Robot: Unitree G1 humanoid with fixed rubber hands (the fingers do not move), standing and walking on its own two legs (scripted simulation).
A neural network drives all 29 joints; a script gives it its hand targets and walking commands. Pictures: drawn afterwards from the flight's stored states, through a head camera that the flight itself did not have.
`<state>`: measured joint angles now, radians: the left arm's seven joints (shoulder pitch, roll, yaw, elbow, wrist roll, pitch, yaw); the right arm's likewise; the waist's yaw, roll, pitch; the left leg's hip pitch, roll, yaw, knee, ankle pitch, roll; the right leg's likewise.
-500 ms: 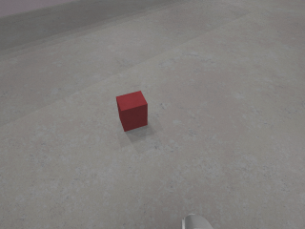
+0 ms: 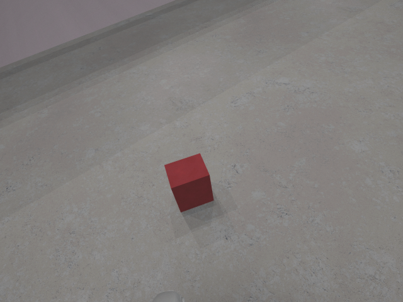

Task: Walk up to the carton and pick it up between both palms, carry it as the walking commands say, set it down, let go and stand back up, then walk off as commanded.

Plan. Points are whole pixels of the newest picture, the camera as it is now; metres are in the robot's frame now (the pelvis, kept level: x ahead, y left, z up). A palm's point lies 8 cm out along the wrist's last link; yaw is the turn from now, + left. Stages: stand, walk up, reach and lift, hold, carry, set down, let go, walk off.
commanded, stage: walk up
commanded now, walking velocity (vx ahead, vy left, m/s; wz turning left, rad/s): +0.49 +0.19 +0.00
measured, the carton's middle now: (190, 183) +0.80 +0.16 -0.65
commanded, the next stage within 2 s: none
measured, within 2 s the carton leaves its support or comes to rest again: neither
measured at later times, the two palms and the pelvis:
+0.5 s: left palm (87, 268) +0.24 +0.34 -0.15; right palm (284, 254) +0.25 -0.15 -0.13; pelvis +0.20 +0.10 -0.01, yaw +0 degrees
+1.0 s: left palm (108, 238) +0.31 +0.29 -0.12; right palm (288, 208) +0.37 -0.19 -0.15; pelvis +0.32 +0.05 +0.00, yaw +1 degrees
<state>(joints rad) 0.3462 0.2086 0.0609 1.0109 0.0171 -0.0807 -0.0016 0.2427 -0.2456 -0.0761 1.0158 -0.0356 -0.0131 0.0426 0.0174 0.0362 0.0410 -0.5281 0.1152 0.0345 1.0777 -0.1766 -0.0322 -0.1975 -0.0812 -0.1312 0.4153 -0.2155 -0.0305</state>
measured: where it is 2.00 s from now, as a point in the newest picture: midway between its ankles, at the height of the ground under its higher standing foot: (219, 262)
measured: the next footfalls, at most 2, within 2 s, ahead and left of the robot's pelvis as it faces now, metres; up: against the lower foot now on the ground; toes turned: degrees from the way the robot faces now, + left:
left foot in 0.32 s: +0.29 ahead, +0.21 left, +0.00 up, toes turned +8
right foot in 0.76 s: +0.37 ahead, -0.04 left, +0.00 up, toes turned -8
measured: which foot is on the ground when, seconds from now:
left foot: up 0.00-0.30, down 0.32-0.76, up 0.78-1.00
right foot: down 0.00-0.30, up 0.32-0.74, down 0.76-1.00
